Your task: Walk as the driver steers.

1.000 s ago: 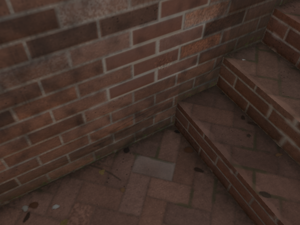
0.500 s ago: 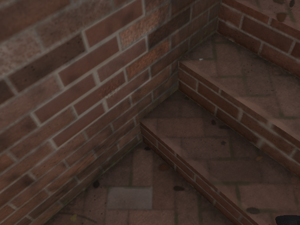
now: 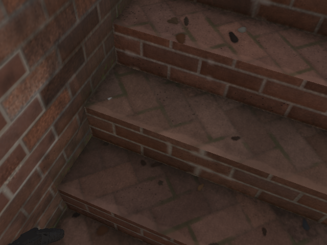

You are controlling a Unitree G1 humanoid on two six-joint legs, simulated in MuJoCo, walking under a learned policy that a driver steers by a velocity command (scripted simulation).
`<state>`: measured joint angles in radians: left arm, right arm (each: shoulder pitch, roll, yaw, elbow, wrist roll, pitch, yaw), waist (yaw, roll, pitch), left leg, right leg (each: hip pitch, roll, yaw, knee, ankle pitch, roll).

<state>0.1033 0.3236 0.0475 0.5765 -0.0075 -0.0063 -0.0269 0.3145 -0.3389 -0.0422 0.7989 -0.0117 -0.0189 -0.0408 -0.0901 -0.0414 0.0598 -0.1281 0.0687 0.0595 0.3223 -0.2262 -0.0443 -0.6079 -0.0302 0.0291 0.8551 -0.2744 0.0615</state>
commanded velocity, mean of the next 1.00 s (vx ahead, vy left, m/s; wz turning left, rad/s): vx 0.04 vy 0.00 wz -0.60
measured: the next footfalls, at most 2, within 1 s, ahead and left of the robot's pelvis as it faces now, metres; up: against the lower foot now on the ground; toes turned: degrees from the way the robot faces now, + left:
right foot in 0.12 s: +0.14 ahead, -0.14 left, +0.00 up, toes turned -3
left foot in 0.70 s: +0.17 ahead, +0.07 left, +0.00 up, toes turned -30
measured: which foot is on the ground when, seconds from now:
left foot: down 0.00-0.10, up 0.12-0.68, down 0.70-1.00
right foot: up 0.00-0.10, down 0.12-0.70, up 0.72-1.00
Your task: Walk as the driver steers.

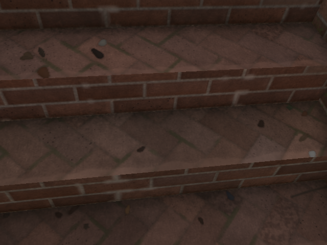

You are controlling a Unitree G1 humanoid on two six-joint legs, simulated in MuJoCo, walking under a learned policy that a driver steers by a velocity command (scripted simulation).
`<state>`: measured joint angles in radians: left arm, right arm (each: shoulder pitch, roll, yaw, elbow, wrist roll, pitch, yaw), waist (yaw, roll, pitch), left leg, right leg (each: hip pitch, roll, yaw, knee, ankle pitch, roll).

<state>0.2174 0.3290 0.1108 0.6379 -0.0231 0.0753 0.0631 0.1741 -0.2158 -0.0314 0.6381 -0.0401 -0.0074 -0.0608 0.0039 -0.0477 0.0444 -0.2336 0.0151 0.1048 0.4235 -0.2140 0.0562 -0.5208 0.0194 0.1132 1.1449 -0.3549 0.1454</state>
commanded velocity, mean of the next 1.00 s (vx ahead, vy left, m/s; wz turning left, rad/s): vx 0.29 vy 0.00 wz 0.06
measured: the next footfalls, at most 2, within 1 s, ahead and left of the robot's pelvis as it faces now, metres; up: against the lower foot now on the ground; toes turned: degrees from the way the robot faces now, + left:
right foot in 0.28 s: -0.01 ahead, -0.16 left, +0.00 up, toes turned -11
left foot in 0.92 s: +0.35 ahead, +0.05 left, +0.19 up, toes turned +11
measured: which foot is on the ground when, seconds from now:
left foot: down 0.00-0.28, up 0.30-0.90, down 0.92-1.00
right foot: up 0.00-0.26, down 0.28-0.96, up 0.98-1.00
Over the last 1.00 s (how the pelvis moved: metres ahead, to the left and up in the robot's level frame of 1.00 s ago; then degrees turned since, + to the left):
0.08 0.03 0.00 -36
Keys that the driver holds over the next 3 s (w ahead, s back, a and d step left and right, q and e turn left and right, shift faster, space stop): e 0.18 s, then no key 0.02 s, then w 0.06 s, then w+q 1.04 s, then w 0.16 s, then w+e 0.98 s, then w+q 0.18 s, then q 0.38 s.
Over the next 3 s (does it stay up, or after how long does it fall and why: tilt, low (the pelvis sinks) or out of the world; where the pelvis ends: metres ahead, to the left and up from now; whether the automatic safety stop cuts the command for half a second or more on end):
stays up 1.28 0.01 0.81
